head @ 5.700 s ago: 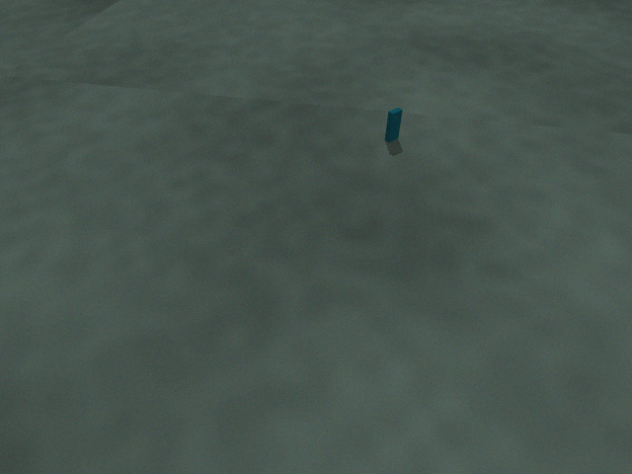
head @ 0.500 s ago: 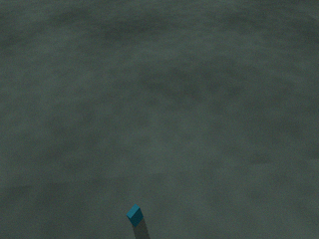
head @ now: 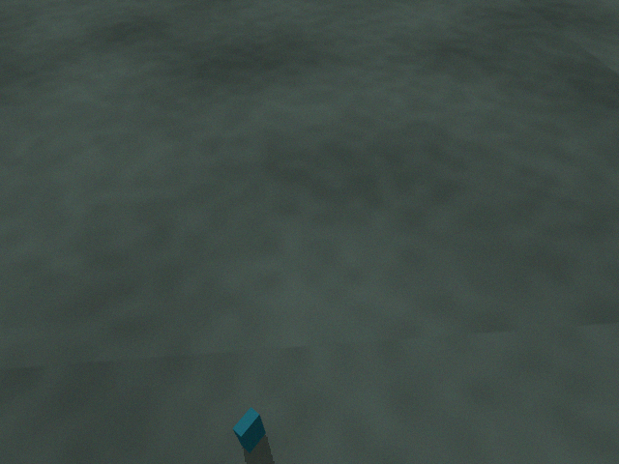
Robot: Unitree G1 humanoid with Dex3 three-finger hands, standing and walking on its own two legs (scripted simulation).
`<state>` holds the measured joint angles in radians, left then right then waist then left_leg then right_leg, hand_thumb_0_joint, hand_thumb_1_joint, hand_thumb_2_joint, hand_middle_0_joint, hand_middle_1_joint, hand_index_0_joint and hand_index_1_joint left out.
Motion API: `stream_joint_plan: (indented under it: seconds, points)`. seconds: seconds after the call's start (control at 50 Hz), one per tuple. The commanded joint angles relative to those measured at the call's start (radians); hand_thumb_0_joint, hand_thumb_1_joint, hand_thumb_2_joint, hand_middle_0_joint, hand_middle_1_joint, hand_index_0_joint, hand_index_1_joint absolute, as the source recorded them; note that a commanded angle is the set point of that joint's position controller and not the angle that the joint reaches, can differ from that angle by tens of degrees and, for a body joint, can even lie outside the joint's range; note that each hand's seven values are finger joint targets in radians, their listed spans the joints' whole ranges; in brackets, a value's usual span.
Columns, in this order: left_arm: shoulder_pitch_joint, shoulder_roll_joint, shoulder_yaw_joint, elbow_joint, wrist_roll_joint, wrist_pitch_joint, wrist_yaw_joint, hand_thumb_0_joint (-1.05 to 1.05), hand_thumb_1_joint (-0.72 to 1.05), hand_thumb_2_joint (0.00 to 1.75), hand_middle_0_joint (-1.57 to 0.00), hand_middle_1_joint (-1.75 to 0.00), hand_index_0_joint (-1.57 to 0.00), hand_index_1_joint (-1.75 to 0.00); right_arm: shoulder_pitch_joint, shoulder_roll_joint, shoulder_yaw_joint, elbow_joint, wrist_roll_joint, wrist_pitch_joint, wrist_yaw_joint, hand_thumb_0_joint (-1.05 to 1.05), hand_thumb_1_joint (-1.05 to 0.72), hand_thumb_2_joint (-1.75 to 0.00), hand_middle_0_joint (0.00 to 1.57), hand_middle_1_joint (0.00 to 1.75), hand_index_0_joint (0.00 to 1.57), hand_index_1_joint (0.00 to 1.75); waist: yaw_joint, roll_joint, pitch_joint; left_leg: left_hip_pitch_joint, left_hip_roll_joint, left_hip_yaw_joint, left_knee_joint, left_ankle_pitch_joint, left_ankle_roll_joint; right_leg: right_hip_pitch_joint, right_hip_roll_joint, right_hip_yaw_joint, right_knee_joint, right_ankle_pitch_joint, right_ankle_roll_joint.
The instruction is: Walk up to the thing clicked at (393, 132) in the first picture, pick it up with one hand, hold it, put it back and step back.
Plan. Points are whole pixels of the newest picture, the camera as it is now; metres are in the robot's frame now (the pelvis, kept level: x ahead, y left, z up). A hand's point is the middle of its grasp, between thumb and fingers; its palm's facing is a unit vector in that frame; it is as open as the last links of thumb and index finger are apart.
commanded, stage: walk up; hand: left
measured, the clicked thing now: (250, 431) +0.36 +0.21 -0.69
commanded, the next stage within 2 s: stand in 0.42 s
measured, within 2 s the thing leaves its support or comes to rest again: neither
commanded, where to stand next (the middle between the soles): +0.05 +0.01 m, yaw +0 degrees
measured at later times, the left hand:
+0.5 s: hand out of the picture +0.09 +0.26 -0.15, palm faces +0.00 -0.94 -0.34, open 7.4 cm
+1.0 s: hand out of the picture +0.07 +0.26 -0.15, palm faces -0.01 -0.94 -0.34, open 7.4 cm
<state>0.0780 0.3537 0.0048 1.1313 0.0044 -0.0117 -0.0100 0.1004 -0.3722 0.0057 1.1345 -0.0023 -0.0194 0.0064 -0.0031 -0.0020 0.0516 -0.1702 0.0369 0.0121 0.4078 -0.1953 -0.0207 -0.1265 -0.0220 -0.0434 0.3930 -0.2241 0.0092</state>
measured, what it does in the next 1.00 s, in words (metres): stands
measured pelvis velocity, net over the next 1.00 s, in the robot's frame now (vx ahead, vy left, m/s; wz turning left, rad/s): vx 0.00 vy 0.00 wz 0.00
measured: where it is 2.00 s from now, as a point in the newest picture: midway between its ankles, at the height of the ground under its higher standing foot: outside the picture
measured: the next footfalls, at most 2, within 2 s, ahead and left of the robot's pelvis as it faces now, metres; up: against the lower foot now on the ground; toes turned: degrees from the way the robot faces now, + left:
none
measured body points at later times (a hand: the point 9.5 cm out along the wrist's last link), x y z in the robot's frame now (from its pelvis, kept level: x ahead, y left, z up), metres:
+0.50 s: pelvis +0.01 +0.00 +0.00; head +0.01 +0.00 +0.45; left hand +0.09 +0.31 -0.13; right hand +0.09 -0.30 -0.13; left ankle +0.02 +0.13 -0.74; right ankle -0.01 -0.12 -0.74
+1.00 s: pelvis +0.00 +0.00 +0.00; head +0.01 +0.00 +0.45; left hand +0.07 +0.30 -0.13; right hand +0.08 -0.30 -0.13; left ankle +0.02 +0.13 -0.74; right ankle -0.01 -0.12 -0.74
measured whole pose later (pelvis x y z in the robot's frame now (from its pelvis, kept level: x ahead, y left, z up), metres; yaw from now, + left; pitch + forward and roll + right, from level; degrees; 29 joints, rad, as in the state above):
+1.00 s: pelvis +0.00 +0.00 +0.00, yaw +0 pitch -2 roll +0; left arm 0.10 0.35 0.01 1.15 0.01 -0.01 0.00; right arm 0.08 -0.35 0.01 1.16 -0.01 -0.01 0.01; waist 0.00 0.01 0.05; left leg -0.13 0.03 0.02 0.31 -0.15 -0.02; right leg -0.09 -0.03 -0.04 0.31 -0.18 0.01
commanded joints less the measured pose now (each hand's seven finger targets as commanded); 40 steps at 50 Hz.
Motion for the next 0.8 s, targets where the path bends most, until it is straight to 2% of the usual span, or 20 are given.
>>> stream_joint_plan:
  seconds: [0.0, 0.26, 0.34, 0.38, 0.4, 0.42, 0.52, 0.6, 0.64, 0.72, 0.78]
  points:
    - [-0.066, 0.215, 0.040, -0.051, -0.003, -0.022, 0.009, 0.00, 0.90, 0.90, -0.20, -0.30, -0.20, -0.30, -0.043, -0.207, -0.044, -0.052, -0.003, -0.022, -0.012, 0.00, -0.90, -0.90, 0.20, 0.30, 0.20, 0.30, -0.003, 0.012, -0.085, 0.023, 0.082, -0.079, -0.081, 0.138, 0.046, 0.015, -0.105, 0.096, -0.081, 0.126, -0.036]
    - [-0.056, 0.208, 0.043, -0.034, 0.002, -0.018, 0.011, 0.00, 0.90, 0.90, -0.20, -0.30, -0.20, -0.30, -0.056, -0.202, -0.048, -0.047, -0.005, -0.019, -0.014, 0.00, -0.90, -0.90, 0.20, 0.30, 0.20, 0.30, -0.001, -0.009, -0.083, 0.046, 0.084, -0.083, -0.092, 0.176, 0.048, 0.027, -0.103, 0.077, -0.102, 0.146, -0.026]
    - [-0.053, 0.209, 0.045, -0.041, 0.004, -0.017, 0.011, 0.00, 0.90, 0.90, -0.20, -0.30, -0.20, -0.30, -0.052, -0.198, -0.047, -0.049, -0.007, -0.019, -0.014, 0.00, -0.90, -0.90, 0.20, 0.30, 0.20, 0.30, 0.000, -0.005, -0.079, 0.045, 0.081, -0.079, -0.097, 0.153, 0.046, 0.025, -0.104, 0.082, -0.104, 0.128, -0.027]
    - [-0.051, 0.207, 0.045, -0.042, 0.004, -0.018, 0.012, 0.00, 0.90, 0.90, -0.20, -0.30, -0.20, -0.30, -0.050, -0.198, -0.048, -0.048, -0.007, -0.019, -0.014, 0.00, -0.90, -0.90, 0.20, 0.30, 0.20, 0.30, 0.001, -0.003, -0.094, 0.058, 0.085, -0.081, -0.093, 0.182, 0.048, 0.034, -0.105, 0.080, -0.103, 0.144, -0.027]
    - [-0.057, 0.209, 0.042, -0.042, -0.002, -0.020, 0.016, 0.00, 0.90, 0.90, -0.20, -0.30, -0.20, -0.30, -0.078, -0.196, -0.045, -0.052, -0.007, -0.017, -0.016, 0.00, -0.90, -0.90, 0.20, 0.30, 0.20, 0.30, 0.004, 0.014, -0.066, 0.046, 0.103, -0.091, -0.110, 0.242, 0.034, 0.019, -0.118, 0.094, -0.110, 0.194, -0.022]
    - [-0.050, 0.209, 0.041, -0.041, -0.003, -0.021, 0.016, 0.00, 0.90, 0.90, -0.20, -0.30, -0.20, -0.30, -0.079, -0.193, -0.045, -0.053, -0.006, -0.017, -0.015, 0.00, -0.90, -0.90, 0.20, 0.30, 0.20, 0.30, 0.004, 0.016, -0.076, 0.053, 0.104, -0.093, -0.109, 0.261, 0.031, 0.030, -0.117, 0.087, -0.112, 0.201, -0.019]
    - [-0.044, 0.210, 0.043, -0.032, -0.001, -0.021, 0.019, 0.00, 0.90, 0.90, -0.20, -0.30, -0.20, -0.30, -0.077, -0.190, -0.046, -0.046, -0.003, -0.016, -0.016, 0.00, -0.90, -0.90, 0.20, 0.30, 0.20, 0.30, 0.003, 0.011, -0.122, 0.092, 0.110, -0.087, -0.107, 0.303, 0.032, 0.064, -0.122, 0.084, -0.106, 0.257, -0.019]
    - [-0.045, 0.207, 0.039, -0.028, 0.000, -0.020, 0.018, 0.00, 0.90, 0.90, -0.20, -0.30, -0.20, -0.30, -0.080, -0.190, -0.044, -0.043, -0.003, -0.011, -0.014, 0.00, -0.90, -0.90, 0.20, 0.30, 0.20, 0.30, -0.001, 0.008, -0.097, 0.070, 0.100, -0.083, -0.130, 0.182, 0.029, 0.045, -0.118, 0.086, -0.133, 0.152, -0.015]
    - [-0.049, 0.207, 0.038, -0.029, 0.001, -0.018, 0.016, 0.00, 0.90, 0.90, -0.20, -0.30, -0.20, -0.30, -0.085, -0.187, -0.042, -0.041, -0.004, -0.011, -0.012, 0.00, -0.90, -0.90, 0.20, 0.30, 0.20, 0.30, -0.002, 0.008, -0.084, 0.072, 0.099, -0.086, -0.140, 0.157, 0.025, 0.026, -0.117, 0.086, -0.135, 0.123, -0.018]
    - [-0.044, 0.211, 0.039, -0.031, 0.004, -0.018, 0.017, 0.00, 0.90, 0.90, -0.20, -0.30, -0.20, -0.30, -0.085, -0.189, -0.042, -0.039, -0.005, -0.011, -0.010, 0.00, -0.90, -0.90, 0.20, 0.30, 0.20, 0.30, -0.002, 0.011, -0.076, 0.064, 0.096, -0.086, -0.142, 0.132, 0.027, 0.017, -0.119, 0.092, -0.146, 0.114, -0.017]
    - [-0.042, 0.213, 0.039, -0.034, 0.003, -0.019, 0.017, 0.00, 0.90, 0.90, -0.20, -0.30, -0.20, -0.30, -0.081, -0.192, -0.044, -0.039, -0.006, -0.011, -0.009, 0.00, -0.90, -0.90, 0.20, 0.30, 0.20, 0.30, 0.001, -0.005, -0.095, 0.075, 0.104, -0.089, -0.137, 0.152, 0.033, 0.027, -0.123, 0.094, -0.141, 0.121, -0.020]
